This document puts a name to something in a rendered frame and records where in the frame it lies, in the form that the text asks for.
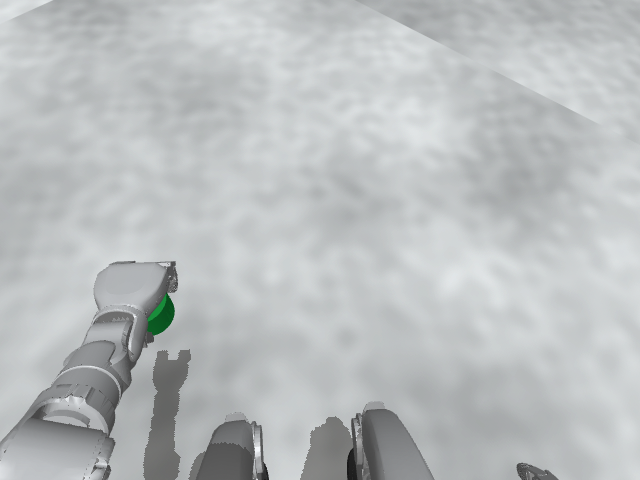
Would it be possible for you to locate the left robot hand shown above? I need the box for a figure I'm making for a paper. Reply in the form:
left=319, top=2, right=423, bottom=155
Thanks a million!
left=94, top=261, right=178, bottom=348

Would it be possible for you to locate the left robot arm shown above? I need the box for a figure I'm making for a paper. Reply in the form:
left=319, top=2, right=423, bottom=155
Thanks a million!
left=0, top=305, right=148, bottom=480

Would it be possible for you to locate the right robot hand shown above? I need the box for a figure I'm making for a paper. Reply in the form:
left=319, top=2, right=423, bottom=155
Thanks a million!
left=517, top=463, right=559, bottom=480

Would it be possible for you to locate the tin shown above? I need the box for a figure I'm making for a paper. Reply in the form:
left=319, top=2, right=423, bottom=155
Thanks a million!
left=147, top=292, right=175, bottom=336

